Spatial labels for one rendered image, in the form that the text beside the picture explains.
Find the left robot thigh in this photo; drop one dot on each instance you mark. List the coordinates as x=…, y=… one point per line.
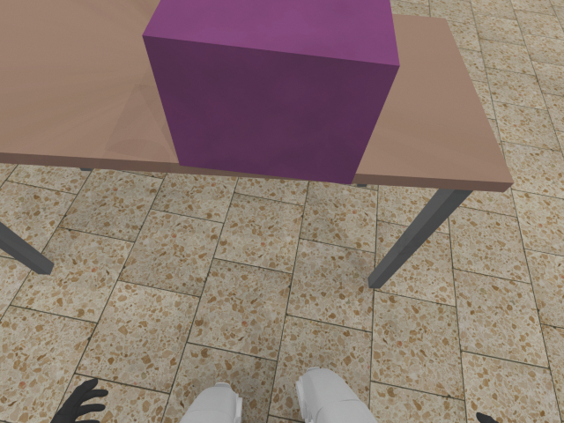
x=215, y=405

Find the table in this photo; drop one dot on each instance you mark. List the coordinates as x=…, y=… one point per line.
x=77, y=90

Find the left robot shin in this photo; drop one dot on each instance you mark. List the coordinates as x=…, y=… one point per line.
x=222, y=384

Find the robot left hand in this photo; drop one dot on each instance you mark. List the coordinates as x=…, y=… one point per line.
x=72, y=407

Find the carton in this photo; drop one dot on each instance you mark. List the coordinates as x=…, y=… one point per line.
x=288, y=88

